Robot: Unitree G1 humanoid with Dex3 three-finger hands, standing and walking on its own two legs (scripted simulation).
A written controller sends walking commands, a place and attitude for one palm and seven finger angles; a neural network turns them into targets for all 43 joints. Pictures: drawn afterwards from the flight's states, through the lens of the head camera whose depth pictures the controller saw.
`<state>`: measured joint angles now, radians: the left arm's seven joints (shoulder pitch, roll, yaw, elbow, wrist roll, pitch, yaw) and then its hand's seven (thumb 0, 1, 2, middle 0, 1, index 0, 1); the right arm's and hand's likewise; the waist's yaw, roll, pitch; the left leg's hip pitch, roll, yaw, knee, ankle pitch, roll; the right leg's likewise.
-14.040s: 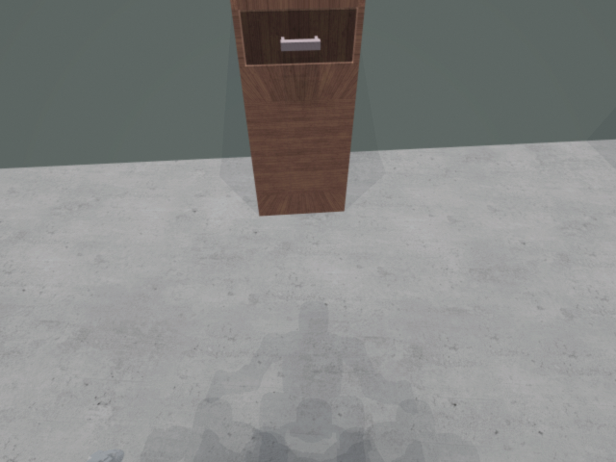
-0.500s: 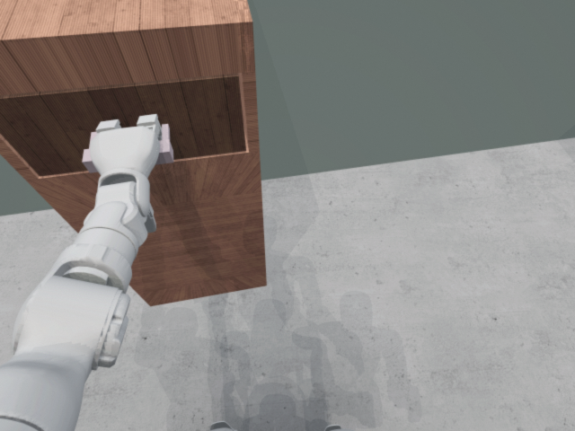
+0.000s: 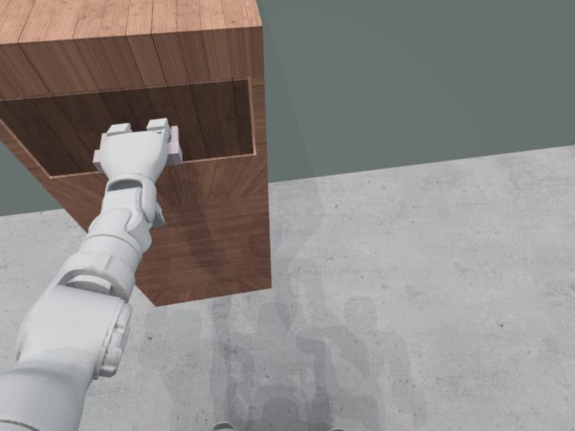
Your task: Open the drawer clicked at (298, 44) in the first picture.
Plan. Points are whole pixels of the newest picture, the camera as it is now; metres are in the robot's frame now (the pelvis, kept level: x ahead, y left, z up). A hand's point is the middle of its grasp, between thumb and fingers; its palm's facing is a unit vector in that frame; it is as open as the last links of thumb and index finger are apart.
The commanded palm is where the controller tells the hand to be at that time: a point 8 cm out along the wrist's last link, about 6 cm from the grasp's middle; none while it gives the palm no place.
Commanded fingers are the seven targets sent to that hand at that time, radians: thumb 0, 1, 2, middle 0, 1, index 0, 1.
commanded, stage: close the thumb around the handle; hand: left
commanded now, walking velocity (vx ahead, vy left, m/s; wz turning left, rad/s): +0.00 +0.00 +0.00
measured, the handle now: (140, 146) +0.54 +0.20 +0.05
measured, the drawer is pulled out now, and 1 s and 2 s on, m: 0.00 0.01 0.07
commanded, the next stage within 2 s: pull the drawer open in 0.50 s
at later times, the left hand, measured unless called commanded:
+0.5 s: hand (150, 177) +0.49 +0.18 +0.03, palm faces -0.05 -0.02 -1.00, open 5.8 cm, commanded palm +0.48 +0.18 +0.09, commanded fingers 0.00 0.90 0.90 -0.40 -1.35 -0.40 -1.35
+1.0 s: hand (149, 184) +0.48 +0.18 +0.03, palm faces -0.03 -0.04 -1.00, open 5.8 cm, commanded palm +0.47 +0.19 +0.09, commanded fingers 0.00 0.90 0.90 -0.40 -1.35 -0.40 -1.35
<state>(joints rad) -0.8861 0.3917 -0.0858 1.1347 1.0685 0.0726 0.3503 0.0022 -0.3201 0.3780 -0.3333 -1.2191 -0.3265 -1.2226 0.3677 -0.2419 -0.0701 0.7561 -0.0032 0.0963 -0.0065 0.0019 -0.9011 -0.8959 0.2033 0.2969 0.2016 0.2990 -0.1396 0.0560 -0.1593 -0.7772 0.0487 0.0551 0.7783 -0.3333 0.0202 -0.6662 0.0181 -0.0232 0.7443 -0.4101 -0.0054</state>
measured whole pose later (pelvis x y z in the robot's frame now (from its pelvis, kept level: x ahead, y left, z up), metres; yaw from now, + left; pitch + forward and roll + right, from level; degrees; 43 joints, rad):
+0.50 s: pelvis +0.00 -0.01 +0.00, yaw +0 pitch +19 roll -1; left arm -0.89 0.40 -0.08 1.14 1.07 0.08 0.35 0.00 0.68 0.81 -0.38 -1.34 -0.39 -1.34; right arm 0.37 -0.24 -0.06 0.75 0.00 0.09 -0.02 0.00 -0.90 -0.90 0.20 0.30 0.20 0.30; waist -0.14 0.06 -0.15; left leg -0.77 0.05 0.05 0.77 -0.33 0.01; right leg -0.67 0.02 -0.02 0.74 -0.41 -0.01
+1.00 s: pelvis +0.02 +0.00 +0.01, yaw +0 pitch +17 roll -1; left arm -0.76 0.36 -0.08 1.03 1.08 0.07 0.36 -0.01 0.69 0.81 -0.34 -1.35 -0.39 -1.33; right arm 0.33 -0.24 -0.07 0.75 0.00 0.11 -0.01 0.00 -0.90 -0.90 0.20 0.30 0.20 0.30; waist -0.11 0.06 -0.16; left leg -0.69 0.05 0.06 0.73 -0.34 0.01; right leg -0.59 0.02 -0.01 0.71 -0.42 -0.01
